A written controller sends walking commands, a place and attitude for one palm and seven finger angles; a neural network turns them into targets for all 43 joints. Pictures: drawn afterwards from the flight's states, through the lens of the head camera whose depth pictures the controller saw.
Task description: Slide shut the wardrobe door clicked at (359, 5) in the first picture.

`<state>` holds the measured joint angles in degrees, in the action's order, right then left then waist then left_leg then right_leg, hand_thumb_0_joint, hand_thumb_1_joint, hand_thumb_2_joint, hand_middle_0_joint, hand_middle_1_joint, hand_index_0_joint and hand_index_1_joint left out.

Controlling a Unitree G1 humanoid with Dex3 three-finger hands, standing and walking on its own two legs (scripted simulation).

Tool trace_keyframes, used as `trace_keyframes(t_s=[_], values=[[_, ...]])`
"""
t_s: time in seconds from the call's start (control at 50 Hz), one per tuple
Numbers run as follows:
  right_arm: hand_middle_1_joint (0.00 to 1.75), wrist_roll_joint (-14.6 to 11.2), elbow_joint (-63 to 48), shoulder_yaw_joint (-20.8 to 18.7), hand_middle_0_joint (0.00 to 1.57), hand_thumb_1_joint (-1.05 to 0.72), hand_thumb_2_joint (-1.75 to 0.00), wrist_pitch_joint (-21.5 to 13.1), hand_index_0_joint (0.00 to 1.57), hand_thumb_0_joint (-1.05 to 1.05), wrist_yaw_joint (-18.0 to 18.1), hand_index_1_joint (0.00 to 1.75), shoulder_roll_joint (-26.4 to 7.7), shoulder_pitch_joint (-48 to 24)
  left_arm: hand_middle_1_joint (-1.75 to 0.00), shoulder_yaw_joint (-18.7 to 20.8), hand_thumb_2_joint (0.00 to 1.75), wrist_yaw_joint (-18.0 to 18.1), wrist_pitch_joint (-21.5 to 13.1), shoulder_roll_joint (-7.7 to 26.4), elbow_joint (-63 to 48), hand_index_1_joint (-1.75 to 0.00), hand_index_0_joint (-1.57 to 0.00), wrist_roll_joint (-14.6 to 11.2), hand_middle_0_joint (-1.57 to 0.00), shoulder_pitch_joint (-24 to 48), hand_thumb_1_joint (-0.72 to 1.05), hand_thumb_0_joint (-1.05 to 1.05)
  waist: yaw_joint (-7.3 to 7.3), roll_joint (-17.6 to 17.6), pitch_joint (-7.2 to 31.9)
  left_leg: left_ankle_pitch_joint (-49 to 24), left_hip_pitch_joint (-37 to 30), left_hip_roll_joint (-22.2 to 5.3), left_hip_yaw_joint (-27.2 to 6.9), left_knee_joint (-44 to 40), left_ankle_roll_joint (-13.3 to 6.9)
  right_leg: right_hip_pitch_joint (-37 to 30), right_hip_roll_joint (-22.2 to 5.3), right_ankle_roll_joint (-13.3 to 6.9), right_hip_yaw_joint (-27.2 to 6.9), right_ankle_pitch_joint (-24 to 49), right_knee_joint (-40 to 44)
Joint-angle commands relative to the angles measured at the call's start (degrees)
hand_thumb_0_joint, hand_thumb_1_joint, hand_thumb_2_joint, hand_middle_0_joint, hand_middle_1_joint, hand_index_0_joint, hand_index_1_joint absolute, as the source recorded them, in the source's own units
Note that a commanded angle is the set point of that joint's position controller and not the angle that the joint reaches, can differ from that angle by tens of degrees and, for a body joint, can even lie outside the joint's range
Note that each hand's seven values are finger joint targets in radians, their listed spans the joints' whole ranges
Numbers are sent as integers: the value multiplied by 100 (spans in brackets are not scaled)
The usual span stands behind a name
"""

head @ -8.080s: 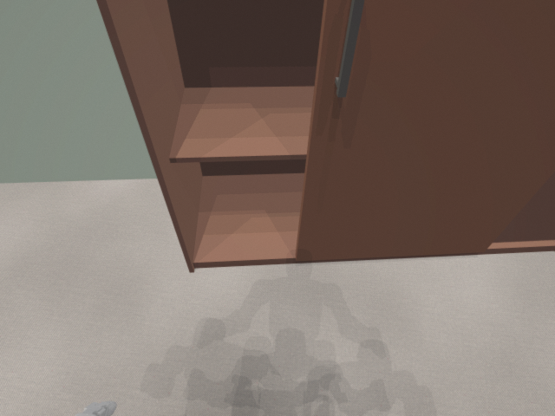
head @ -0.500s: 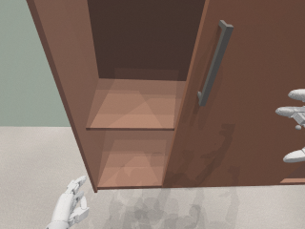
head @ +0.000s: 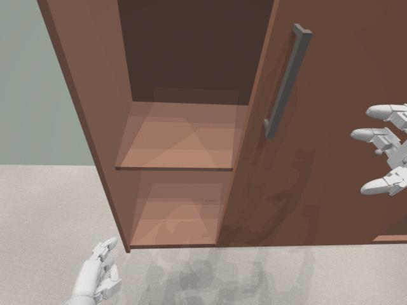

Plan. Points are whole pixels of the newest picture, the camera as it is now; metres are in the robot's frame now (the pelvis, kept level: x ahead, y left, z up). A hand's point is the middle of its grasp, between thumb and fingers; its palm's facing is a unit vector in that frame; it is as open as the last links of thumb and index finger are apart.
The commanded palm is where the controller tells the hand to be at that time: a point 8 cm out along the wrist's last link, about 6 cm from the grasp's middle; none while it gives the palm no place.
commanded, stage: move the hooked fingers beside the handle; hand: right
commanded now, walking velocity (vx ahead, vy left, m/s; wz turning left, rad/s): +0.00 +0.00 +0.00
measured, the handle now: (281, 87) +0.53 -0.16 +0.20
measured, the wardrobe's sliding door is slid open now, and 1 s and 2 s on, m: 0.42 0.42 0.42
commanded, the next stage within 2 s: none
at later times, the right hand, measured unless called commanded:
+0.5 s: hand (345, 126) +0.39 -0.24 +0.21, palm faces +0.00 +1.00 -0.04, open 14.0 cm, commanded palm +0.37 -0.29 +0.21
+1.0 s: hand (326, 110) +0.44 -0.22 +0.21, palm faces -0.01 +1.00 -0.03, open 14.0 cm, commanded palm +0.43 -0.27 +0.20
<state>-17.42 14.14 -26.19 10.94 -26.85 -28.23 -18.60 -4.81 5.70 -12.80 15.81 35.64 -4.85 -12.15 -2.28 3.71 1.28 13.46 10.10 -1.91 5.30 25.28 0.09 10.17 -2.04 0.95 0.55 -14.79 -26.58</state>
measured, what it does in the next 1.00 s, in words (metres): stands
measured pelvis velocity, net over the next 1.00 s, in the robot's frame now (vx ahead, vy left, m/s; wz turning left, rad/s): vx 0.01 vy -0.01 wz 0.02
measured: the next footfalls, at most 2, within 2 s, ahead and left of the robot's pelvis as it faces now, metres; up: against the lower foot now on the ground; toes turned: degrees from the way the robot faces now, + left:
none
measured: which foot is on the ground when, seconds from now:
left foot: down 0.00-1.00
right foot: down 0.00-1.00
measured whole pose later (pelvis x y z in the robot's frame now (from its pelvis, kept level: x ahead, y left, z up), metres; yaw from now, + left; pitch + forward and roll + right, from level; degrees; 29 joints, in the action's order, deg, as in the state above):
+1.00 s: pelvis +0.01 -0.01 +0.00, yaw +1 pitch +3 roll +1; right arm -10.7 44.3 -20.7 3.6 -19.9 -28.8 -42.9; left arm -2.5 5.6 -8.4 16.7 38.6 -4.0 -17.4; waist 2.2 2.4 2.0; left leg 13.4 14.6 -1.8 3.8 25.5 0.6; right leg 14.2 -2.1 0.4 2.0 -15.5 -27.2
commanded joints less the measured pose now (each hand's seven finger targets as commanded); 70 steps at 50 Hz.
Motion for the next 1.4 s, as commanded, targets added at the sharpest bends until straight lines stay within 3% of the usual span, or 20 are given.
trace_keyframes(t_s=[0.0, 0.08, 0.1, 0.16, 0.22, 0.3, 0.32, 0.36, 0.42, 0.46, 0.58, 0.8, 0.86, 0.9, 1.06, 1.14, 1.26, 1.3, 1.34, 1.38], values=[[120, -70, -672, -615, 30, 50, -30, -317, 30, 0, 86, 120, -1909, -2126, -30, 297, 90, 13, -300, 672, -928, -30, -20, -19, -20, 626, 90, 0, -2, 48, 1029, -1054, -198, 177, -122, -334, -120, -217, 274, -208, -125, 1055, 342], [120, 36, -727, -287, 30, 50, -30, -344, 30, 0, 170, 120, -1673, -2654, -30, 333, 90, 17, -296, 679, -998, -30, -20, -41, -20, 619, 90, 0, 92, 202, 1251, -1124, -84, 185, -123, -266, -115, -426, 254, -216, -118, 1153, 325], [120, 19, -715, -232, 30, 50, -30, -368, 30, 0, 191, 120, -1616, -2652, -30, 326, 90, 7, -275, 666, -988, -30, -20, -20, -20, 572, 90, 0, 93, -57, 1298, -1165, -176, 182, -125, -273, -114, -383, 252, -227, -124, 1178, 301], [120, 59, -662, -311, 30, 50, -30, -424, 30, 0, 220, 120, -1696, -2831, -30, 361, 90, 15, -258, 697, -965, -30, -20, -17, -20, 538, 90, 0, 115, 78, 1494, -1388, -191, 174, -155, -226, -103, -489, 253, -234, -79, 1326, 268], [120, 88, -186, -499, 30, 50, -30, -399, 30, 0, 276, 120, -1905, -2792, -30, 383, 90, 17, -201, 748, -888, -30, -20, -12, -20, 428, 90, 0, 105, -167, 1294, -1385, -180, 181, -160, -254, -95, -293, 238, -242, -66, 1279, 281], [120, 173, -139, -79, 30, 50, -30, -451, 30, 0, 313, 120, -1660, -3416, -30, 387, 90, 45, -151, 733, -864, -30, -20, -20, -20, 362, 90, 0, 224, -15, 1288, -1342, -130, 169, -179, -268, -114, -323, 239, -244, -65, 1268, 258], [120, 203, -71, -218, 30, 50, -30, -467, 30, 0, 327, 120, -1831, -3461, -30, 403, 90, 40, -161, 757, -878, -30, -20, -19, -20, 345, 90, 0, 210, 69, 1413, -1321, -97, 188, -205, -275, -104, -394, 244, -248, -57, 1234, 252], [120, 224, -120, -103, 30, 50, -30, -565, 30, 0, 336, 120, -1734, -3694, -30, 412, 90, 54, -159, 748, -863, -30, -20, -5, -20, 303, 90, 0, 258, 48, 1599, -1422, -138, 187, -199, -240, -107, -508, 240, -257, -63, 1346, 241], [120, 235, 361, -214, 30, 50, -30, -568, 30, 0, 345, 120, -1856, -3657, -30, 425, 90, 57, -111, 790, -777, -30, -20, -3, -20, 190, 90, 0, 269, -207, 1498, -1541, -142, 196, -213, -253, -94, -392, 227, -269, -30, 1362, 216], [120, 288, 575, -19, 30, 50, -30, -554, 30, 0, 362, 120, -1705, -3853, -30, 419, 90, 60, -79, 782, -760, -30, -20, -8, -20, 171, 90, 0, 296, 30, 1381, -1445, -24, 180, -205, -247, -105, -330, 229, -243, -33, 1294, 239], [120, 350, 643, -209, 30, 50, -30, -716, 30, 0, 434, 120, -1904, -3978, -30, 469, 90, 19, -8, 792, -783, -30, -20, 29, -20, 53, 90, 0, 254, -18, 1796, -1934, -289, 169, -226, -139, -116, -415, 230, -266, 0, 1713, 163], [120, 443, 1219, 345, 30, 50, -30, -866, 30, 0, 557, 120, -1538, -4850, -30, 523, 90, 55, 153, 843, -545, -30, -20, 32, -20, -228, 90, 0, 517, -90, 1523, -1640, 64, 185, -206, -205, -127, -360, 191, -264, -14, 1516, 130], [120, 510, 1434, 171, 30, 50, -30, -1001, 30, 0, 643, 120, -1784, -5160, -30, 532, 90, 57, 129, 867, -463, -30, -20, 61, -20, -322, 90, 0, 520, 55, 1736, -1610, 63, 186, -235, -190, -139, -444, 193, -254, -67, 1513, 135], [120, 541, 1522, 262, 30, 50, -30, -1109, 30, 0, 681, 120, -1691, -5177, -30, 539, 90, 48, 152, 854, -443, -30, -20, 79, -20, -380, 90, 0, 501, 43, 1833, -1697, -46, 173, -231, -161, -152, -438, 181, -250, -47, 1639, 113], [120, 704, 2478, 301, 30, 50, -30, -1302, 30, 0, 773, 120, -1743, -5602, -30, 570, 90, 24, 215, 911, -272, -30, -20, 103, -20, -649, 90, 0, 592, -155, 1712, -1798, 54, 175, -247, -128, -122, -212, 154, -244, -17, 1621, 142], [120, 795, 2969, 14, 30, 50, -30, -1470, 30, 0, 777, 120, -2184, -5800, -30, 593, 90, 26, 275, 972, -205, -30, -20, 133, -20, -838, 90, 0, 584, -247, 1776, -1862, -17, 164, -304, -99, -110, -32, 155, -264, 15, 1569, 103], [120, 846, 3342, 276, 30, 50, -30, -1808, 30, 0, 651, 120, -2019, -6435, -30, 632, 90, 26, 301, 992, -57, -30, -20, 148, -20, -1108, 90, 0, 787, -58, 1893, -1786, 215, 191, -316, -87, -105, -89, 151, -246, 3, 1523, 30], [120, 850, 3382, 304, 30, 50, -30, -1870, 30, 0, 631, 120, -1934, -6362, -30, 649, 90, 3, 304, 986, -41, -30, -20, 170, -20, -1177, 90, 0, 736, 94, 1978, -1822, 188, 193, -302, -64, -136, -131, 148, -237, 1, 1643, 2], [120, 840, 3304, 59, 30, 50, -30, -1886, 30, 0, 627, 120, -2173, -6113, -30, 673, 90, -12, 325, 1028, -75, -30, -20, 177, -20, -1215, 90, 0, 659, 6, 2221, -1966, 74, 208, -297, -8, -124, -170, 140, -231, -17, 1808, 2], [120, 816, 3324, 225, 30, 50, -30, -1839, 30, 0, 613, 120, -1931, -6045, -30, 673, 90, -26, 345, 1011, -96, -30, -20, 169, -20, -1207, 90, 0, 680, -85, 2064, -1970, 152, 219, -264, -11, -116, -118, 124, -232, -11, 1827, 22]])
